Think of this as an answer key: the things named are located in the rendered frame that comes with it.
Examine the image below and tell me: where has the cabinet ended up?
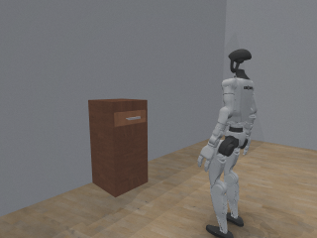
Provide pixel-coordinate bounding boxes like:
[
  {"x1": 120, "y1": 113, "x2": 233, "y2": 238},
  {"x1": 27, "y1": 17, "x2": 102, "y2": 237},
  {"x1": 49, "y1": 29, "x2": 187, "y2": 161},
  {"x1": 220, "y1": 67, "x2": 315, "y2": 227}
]
[{"x1": 88, "y1": 98, "x2": 149, "y2": 197}]

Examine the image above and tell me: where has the right robot upper arm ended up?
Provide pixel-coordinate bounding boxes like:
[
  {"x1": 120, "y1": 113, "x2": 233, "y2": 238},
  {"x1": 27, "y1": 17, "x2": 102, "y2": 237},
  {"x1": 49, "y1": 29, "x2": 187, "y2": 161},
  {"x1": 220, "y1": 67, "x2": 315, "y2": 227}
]
[{"x1": 250, "y1": 82, "x2": 258, "y2": 115}]

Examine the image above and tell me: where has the drawer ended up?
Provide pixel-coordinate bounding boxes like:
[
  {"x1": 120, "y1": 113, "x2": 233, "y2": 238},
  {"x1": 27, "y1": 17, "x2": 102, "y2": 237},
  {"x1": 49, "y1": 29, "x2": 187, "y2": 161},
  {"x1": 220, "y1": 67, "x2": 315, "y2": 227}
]
[{"x1": 114, "y1": 110, "x2": 146, "y2": 127}]

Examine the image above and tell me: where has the robot right hand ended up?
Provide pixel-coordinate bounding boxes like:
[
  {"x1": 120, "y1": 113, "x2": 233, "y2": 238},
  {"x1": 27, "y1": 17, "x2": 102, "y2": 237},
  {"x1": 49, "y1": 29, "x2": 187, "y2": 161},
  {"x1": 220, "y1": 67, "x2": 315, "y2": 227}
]
[{"x1": 239, "y1": 137, "x2": 251, "y2": 155}]

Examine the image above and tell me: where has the right robot forearm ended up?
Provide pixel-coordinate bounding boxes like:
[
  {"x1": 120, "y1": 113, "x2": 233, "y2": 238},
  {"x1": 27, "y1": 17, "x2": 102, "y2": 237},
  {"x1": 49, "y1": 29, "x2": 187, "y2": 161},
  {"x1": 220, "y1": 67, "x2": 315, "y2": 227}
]
[{"x1": 244, "y1": 112, "x2": 257, "y2": 137}]

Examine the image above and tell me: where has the right robot foot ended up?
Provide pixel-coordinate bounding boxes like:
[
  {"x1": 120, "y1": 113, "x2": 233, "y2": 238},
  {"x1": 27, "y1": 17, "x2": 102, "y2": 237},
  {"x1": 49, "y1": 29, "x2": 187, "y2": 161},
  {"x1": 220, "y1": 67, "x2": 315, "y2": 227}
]
[{"x1": 226, "y1": 212, "x2": 244, "y2": 227}]

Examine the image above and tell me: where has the left robot upper arm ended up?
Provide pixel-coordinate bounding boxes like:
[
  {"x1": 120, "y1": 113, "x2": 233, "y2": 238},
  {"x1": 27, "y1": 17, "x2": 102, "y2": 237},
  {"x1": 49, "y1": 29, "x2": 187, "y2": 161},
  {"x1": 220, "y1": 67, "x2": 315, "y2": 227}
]
[{"x1": 222, "y1": 78, "x2": 238, "y2": 119}]

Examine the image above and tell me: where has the robot head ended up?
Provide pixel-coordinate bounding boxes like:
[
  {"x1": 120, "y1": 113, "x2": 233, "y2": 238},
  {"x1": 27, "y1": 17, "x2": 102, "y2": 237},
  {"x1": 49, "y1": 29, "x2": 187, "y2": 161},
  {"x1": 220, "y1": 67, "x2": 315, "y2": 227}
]
[{"x1": 228, "y1": 49, "x2": 252, "y2": 80}]

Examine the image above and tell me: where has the handle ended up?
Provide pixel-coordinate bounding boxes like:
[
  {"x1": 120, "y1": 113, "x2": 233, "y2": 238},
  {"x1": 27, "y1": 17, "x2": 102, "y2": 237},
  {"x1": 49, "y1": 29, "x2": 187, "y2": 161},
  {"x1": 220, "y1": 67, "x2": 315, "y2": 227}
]
[{"x1": 126, "y1": 116, "x2": 141, "y2": 120}]

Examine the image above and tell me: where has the left robot forearm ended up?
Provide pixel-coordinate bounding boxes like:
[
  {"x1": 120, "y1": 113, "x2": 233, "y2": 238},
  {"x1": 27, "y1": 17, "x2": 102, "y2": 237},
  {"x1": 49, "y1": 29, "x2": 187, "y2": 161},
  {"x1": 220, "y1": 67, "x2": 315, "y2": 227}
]
[{"x1": 207, "y1": 107, "x2": 229, "y2": 148}]

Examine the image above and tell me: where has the robot left hand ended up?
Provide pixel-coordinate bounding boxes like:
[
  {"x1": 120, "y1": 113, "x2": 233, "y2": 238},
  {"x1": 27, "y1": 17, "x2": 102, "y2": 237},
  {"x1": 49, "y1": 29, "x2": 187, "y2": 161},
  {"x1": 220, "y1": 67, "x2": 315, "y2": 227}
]
[{"x1": 197, "y1": 144, "x2": 215, "y2": 173}]

